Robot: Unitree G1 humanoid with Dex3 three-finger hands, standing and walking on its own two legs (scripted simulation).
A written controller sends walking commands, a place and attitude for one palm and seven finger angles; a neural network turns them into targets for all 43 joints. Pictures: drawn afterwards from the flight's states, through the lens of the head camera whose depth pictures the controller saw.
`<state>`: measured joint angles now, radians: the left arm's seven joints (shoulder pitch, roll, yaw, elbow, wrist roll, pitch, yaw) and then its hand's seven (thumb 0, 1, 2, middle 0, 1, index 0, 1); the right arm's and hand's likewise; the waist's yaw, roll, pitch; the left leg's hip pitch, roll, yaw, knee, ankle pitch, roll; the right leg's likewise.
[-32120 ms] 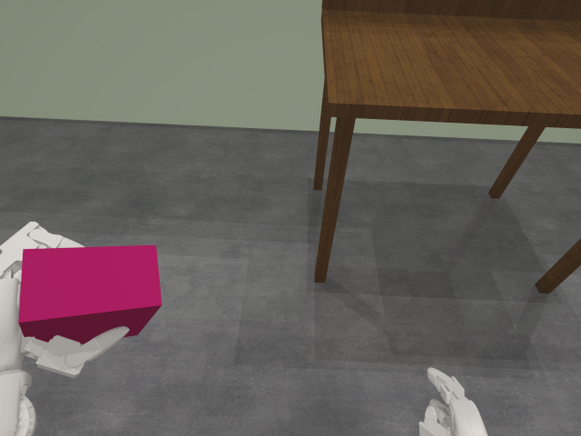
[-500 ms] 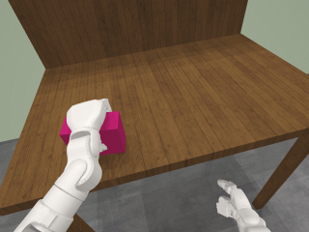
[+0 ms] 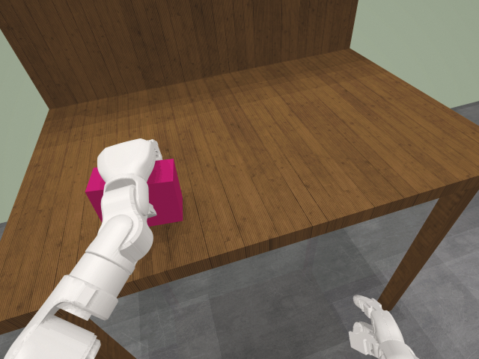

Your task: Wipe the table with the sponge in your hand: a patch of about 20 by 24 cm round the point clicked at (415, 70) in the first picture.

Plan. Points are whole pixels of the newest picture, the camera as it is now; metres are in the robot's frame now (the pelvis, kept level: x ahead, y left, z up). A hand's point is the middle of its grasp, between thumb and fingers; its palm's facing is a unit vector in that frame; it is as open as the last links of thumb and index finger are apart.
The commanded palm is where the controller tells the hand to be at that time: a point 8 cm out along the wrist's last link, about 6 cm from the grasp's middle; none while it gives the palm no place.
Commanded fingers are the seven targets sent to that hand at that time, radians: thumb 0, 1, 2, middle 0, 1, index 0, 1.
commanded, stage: wipe forward along the third lane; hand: left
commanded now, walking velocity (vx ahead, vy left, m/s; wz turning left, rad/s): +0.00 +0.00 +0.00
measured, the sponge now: (142, 202) +0.35 +0.24 +0.09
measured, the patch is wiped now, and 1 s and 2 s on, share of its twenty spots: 0.80 0.95 0.95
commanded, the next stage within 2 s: wipe back along the third lane in 1.22 s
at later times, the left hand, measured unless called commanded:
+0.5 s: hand (143, 164) +0.39 +0.24 +0.14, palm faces -0.01 +0.00 -1.00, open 10.3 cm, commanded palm +0.38 +0.26 +0.16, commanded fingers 0.00 0.10 1.30 -1.20 -1.60 -1.20 -1.60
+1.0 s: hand (138, 149) +0.44 +0.27 +0.14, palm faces -0.06 -0.02 -1.00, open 10.3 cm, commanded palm +0.43 +0.29 +0.16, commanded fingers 0.00 0.10 1.30 -1.20 -1.60 -1.20 -1.60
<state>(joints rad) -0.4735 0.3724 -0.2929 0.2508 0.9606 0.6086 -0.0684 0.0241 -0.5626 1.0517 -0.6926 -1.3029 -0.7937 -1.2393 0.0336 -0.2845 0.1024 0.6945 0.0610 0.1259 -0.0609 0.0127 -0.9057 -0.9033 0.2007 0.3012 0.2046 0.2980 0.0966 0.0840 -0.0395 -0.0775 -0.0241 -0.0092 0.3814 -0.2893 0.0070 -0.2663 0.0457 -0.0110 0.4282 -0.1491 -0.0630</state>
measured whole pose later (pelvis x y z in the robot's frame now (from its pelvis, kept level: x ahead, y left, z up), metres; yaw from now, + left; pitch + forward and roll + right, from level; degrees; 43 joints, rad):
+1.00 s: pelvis -0.01 +0.00 +0.00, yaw +0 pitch +7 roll +1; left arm -0.89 0.53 -0.11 0.96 0.96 0.24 0.00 0.04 -0.59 1.06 -0.73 -1.29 -0.79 -1.28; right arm 0.20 -0.31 0.05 0.76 0.08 0.11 -0.13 0.01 -0.91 -0.90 0.20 0.30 0.21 0.30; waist -0.03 0.07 -0.07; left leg -0.27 -0.02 0.00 0.44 -0.29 0.01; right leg -0.43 0.05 -0.01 0.41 -0.11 -0.06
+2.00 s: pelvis +0.06 +0.05 +0.00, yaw +2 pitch +5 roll -2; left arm -0.64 0.33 -0.31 0.45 0.98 0.60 0.00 -0.01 -0.48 1.03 -0.63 -1.37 -0.64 -1.42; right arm 0.02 -0.28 0.07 0.65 0.08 0.15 -0.02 0.01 -0.91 -0.90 0.20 0.30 0.20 0.30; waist 0.09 0.09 -0.11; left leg -0.11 -0.06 -0.04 0.38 -0.35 0.07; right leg -0.28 0.01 -0.03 0.41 -0.22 0.00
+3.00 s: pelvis +0.07 +0.07 -0.01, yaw +0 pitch +3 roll -3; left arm -0.21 0.30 -0.38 -0.23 1.00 0.68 0.06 0.01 -0.47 1.04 -0.56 -1.38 -0.69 -1.32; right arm 0.01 -0.27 0.09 0.63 0.08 0.24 0.08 0.01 -0.91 -0.90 0.20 0.30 0.20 0.30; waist 0.14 0.12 -0.07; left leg -0.07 -0.05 0.02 0.45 -0.42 0.10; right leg -0.26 0.02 0.03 0.49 -0.27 0.01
